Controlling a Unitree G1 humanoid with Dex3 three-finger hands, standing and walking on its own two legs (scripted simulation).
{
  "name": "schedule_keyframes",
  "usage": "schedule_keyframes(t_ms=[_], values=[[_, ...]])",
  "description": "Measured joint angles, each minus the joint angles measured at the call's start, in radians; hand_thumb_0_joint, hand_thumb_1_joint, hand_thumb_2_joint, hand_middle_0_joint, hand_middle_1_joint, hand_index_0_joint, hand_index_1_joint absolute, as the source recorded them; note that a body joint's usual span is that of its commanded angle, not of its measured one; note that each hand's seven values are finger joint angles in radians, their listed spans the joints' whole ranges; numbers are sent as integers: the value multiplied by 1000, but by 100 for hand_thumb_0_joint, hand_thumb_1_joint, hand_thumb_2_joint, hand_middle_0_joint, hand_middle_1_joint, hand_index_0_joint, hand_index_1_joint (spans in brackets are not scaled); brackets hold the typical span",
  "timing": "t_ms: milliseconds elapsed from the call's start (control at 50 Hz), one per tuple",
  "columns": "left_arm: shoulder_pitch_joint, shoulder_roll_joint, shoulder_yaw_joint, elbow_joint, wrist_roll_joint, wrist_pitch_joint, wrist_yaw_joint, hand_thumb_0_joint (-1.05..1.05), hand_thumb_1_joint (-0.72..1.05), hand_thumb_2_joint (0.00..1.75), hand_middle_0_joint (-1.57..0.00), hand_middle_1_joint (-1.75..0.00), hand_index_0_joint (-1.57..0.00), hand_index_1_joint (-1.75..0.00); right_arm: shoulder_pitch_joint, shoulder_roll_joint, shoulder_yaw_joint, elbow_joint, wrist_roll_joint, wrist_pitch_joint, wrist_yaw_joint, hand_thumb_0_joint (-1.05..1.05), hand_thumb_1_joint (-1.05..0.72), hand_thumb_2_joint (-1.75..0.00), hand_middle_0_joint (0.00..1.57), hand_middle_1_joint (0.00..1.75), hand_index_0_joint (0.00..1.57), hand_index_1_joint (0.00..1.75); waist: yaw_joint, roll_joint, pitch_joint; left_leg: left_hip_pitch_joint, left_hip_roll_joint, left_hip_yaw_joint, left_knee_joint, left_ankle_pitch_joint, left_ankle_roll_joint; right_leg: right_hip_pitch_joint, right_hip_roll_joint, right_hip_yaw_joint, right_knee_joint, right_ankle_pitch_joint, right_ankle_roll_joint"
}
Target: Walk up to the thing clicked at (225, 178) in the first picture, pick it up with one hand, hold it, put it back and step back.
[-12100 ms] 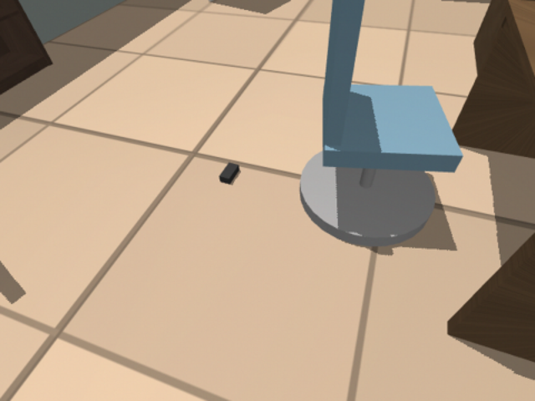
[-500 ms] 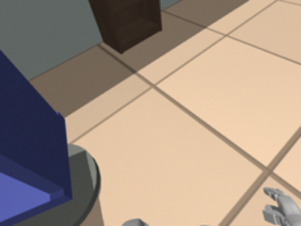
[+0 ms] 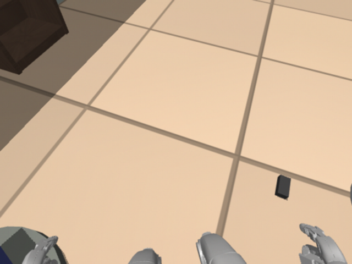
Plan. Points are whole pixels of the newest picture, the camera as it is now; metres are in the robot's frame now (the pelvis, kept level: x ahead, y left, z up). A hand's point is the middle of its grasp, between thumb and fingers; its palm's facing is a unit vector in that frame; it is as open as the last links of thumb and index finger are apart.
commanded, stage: walk up
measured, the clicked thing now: (282, 186) +0.53 -0.64 -0.74
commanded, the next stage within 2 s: none
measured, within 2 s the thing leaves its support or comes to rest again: neither
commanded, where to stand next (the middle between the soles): +0.06 -0.07 m, yaw -35 degrees
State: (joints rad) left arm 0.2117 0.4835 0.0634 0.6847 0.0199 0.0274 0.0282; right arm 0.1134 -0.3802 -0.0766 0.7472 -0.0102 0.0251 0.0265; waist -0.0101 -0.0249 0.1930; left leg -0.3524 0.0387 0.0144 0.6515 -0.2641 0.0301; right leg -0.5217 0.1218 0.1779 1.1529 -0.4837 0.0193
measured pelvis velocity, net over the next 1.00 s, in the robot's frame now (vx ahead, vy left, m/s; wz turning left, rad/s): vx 0.00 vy -0.04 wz -0.44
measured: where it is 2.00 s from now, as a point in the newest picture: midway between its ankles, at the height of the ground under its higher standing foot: outside the picture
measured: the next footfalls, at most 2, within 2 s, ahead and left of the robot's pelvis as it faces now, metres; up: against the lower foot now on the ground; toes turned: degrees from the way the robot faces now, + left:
right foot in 0.42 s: -0.02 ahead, -0.15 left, +0.00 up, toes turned -19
left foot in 0.74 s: +0.11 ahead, +0.04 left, +0.00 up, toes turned -24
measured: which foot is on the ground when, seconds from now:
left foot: down 0.00-0.44, up 0.46-0.72, down 0.74-1.00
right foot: up 0.00-0.40, down 0.42-0.78, up 0.80-1.00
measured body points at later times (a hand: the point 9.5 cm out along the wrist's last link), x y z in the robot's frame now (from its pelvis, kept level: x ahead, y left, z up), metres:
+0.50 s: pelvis -0.03 -0.02 -0.01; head -0.01 -0.05 +0.44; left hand +0.18 +0.24 -0.10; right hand -0.12 -0.36 -0.12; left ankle +0.04 +0.09 -0.70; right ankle -0.06 -0.14 -0.73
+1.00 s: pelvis +0.00 -0.04 +0.00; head +0.05 -0.05 +0.45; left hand +0.24 +0.18 -0.12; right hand -0.09 -0.35 -0.09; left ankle +0.08 +0.05 -0.73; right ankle -0.07 -0.17 -0.69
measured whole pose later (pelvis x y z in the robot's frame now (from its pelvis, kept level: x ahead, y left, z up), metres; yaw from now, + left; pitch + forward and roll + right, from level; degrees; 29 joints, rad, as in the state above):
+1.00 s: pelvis +0.00 -0.04 +0.00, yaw -25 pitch -1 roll -2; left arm 0.15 0.41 0.04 0.83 0.01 0.03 -0.01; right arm 0.28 -0.37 -0.04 0.79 -0.03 -0.03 0.01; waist -0.06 -0.03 0.14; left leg -0.32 0.05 0.00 0.61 -0.27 0.00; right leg -0.38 0.05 0.08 0.88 -0.53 0.00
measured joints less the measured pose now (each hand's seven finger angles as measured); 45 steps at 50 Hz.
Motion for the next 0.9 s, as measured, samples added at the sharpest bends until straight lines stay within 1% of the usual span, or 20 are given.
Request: schedule_keyframes(t_ms=[60, 140, 180, 240, 320, 360, 400, 420, 440, 460, 500, 540, 580, 660, 700, 740, 780, 820, 860, 900], values=[[-7, 15, 9, -2, -7, 9, -36, 1, 91, 90, -20, -30, -21, -30, 49, 8, 11, 1, -1, -13, -5, 1, -90, -90, 21, 30, 21, 30, -16, -16, -20, 14, 22, 38, -64, 34, 2, -19, -25, -17, 50, 92, -10], [15, 7, 9, 11, -9, 24, -66, 1, 91, 90, -20, -30, -21, -30, 118, -7, 14, 13, -3, -26, -5, 1, -90, -90, 21, 30, 21, 30, -22, -28, -53, 30, 40, 107, -104, 46, 7, 27, -68, -11, -33, 143, 2], [28, -4, 5, 27, -8, 34, -73, 1, 91, 90, -20, -30, -21, -30, 149, -19, 12, 15, -7, -34, -6, 1, -90, -90, 21, 30, 21, 30, -26, -30, -66, 38, 48, 141, -110, 44, 9, 54, -89, -18, -90, 135, 8], [39, -21, -2, 52, -4, 46, -78, 1, 91, 90, -20, -30, -21, -30, 184, -39, 6, 17, -11, -41, -5, 1, -90, -90, 21, 30, 21, 30, -39, -20, -74, 45, 69, 186, -103, 36, 9, 87, -112, -51, -173, 94, 11], [38, -35, -5, 69, 0, 42, -88, 1, 91, 90, -20, -30, -21, -30, 212, -65, -2, 20, -17, -42, -3, 1, -90, -90, 21, 30, 21, 30, -56, -3, -76, 37, 107, 233, -65, 18, 0, 122, -142, -121, -284, 45, -1], [35, -40, -2, 74, -1, 32, -92, 1, 91, 90, -21, -30, -21, -30, 220, -78, -7, 25, -19, -37, -1, 1, -90, -90, 21, 30, 21, 30, -63, 9, -79, 23, 130, 250, -31, 3, -9, 151, -147, -153, -352, 42, -12], [37, -44, 3, 77, -2, 20, -93, 1, 91, 90, -21, -30, -21, -30, 226, -90, -11, 29, -20, -28, 0, 1, -90, -90, 21, 30, 21, 30, -62, 22, -91, 4, 154, 266, 17, -19, -21, 198, -149, -179, -454, 70, -31], [38, -50, 8, 81, -1, 10, -91, 1, 91, 90, -21, -30, -21, -30, 226, -98, -14, 33, -21, -22, -1, 1, -90, -90, 21, 30, 21, 30, -60, 39, -93, -8, 176, 266, 55, -38, -25, 214, -136, -184, -489, 120, -30], [35, -62, 11, 86, 1, 3, -88, 1, 91, 90, -21, -30, -21, -30, 225, -105, -19, 42, -21, -15, -4, 1, -90, -90, 21, 30, 21, 30, -61, 68, -86, -23, 193, 237, 105, -94, -19, 221, -114, -193, -484, 135, -27], [39, -70, 11, 85, 6, 0, -85, 1, 91, 90, -21, -30, -21, -30, 225, -104, -20, 53, -17, -4, -9, 1, -90, -90, 21, 30, 21, 30, -58, 83, -88, -45, 180, 187, 164, -157, -25, 221, -102, -195, -470, 130, -28], [55, -79, 7, 81, 9, -1, -80, 1, 91, 90, -21, -30, -21, -30, 222, -91, -12, 77, -8, 9, -14, 1, -90, -90, 21, 30, 21, 30, -29, 82, -104, -80, 118, 111, 276, -216, -39, 222, -93, -165, -460, 122, -44], [71, -87, 2, 86, 5, 1, -74, 1, 90, 90, -21, -30, -21, -30, 216, -80, 0, 93, 1, 2, -13, 1, -91, -90, 21, 30, 21, 30, -7, 84, -117, -101, 77, 68, 329, -205, -39, 236, -80, -136, -484, 134, -51], [82, -88, -1, 93, 1, 1, -65, 1, 90, 90, -21, -30, -21, -30, 214, -66, 12, 99, 1, -10, -13, 1, -91, -90, 21, 30, 21, 30, -1, 89, -129, -118, 59, 42, 344, -171, -36, 249, -67, -126, -509, 146, -50], [94, -78, -1, 96, -2, -14, -47, 1, 90, 90, -21, -30, -21, -30, 206, -37, 37, 100, -10, -26, -13, 1, -90, -90, 21, 30, 21, 30, 14, 74, -135, -109, 34, 19, 277, -144, -24, 248, -44, -104, -502, 138, -51], [92, -75, -4, 97, -5, -18, -42, 1, 90, 90, -21, -30, -21, -30, 196, -26, 43, 98, -11, -34, -13, 1, -90, -90, 21, 30, 21, 30, 18, 63, -127, -81, 20, 12, 204, -139, -13, 238, -35, -94, -480, 124, -49], [88, -72, -12, 97, -10, -18, -39, 1, 90, 90, -21, -30, -21, -30, 186, -20, 43, 92, -11, -44, -14, 1, -90, -90, 21, 30, 21, 30, 17, 50, -120, -34, 1, 11, 104, -99, -1, 219, -31, -85, -440, 101, -43], [68, -66, -14, 110, -19, -10, -32, 1, 90, 90, -21, -30, -21, -30, 167, 3, 41, 93, -19, -56, -20, 1, -90, -90, 21, 30, 21, 30, 12, -4, -101, -11, -31, 36, 69, -63, -6, 199, -57, -59, -382, 76, -36], [50, -80, -23, 126, -26, -4, -21, 1, 90, 90, -21, -30, -21, -30, 156, 8, 46, 84, -23, -63, -16, 1, -90, -90, 21, 30, 21, 30, 9, -14, -94, -4, -24, 52, 63, -67, -5, 167, -38, -40, -305, 11, -36], [42, -90, -39, 139, -22, -6, -20, 1, 91, 90, -21, -30, -21, -30, 140, 9, 47, 82, -22, -63, -11, 1, -90, -90, 21, 30, 21, 30, 0, -1, -87, 12, 2, 53, 47, -66, -2, 139, -26, -66, -216, -46, -33], [36, -87, -41, 149, -20, -12, -27, 1, 91, 90, -21, -30, -21, -30, 129, 16, 47, 77, -22, -65, -13, 1, -90, -90, 21, 30, 21, 30, -3, -6, -86, 34, 18, 64, 11, -53, -8, 120, -37, -73, -178, -39, -34]])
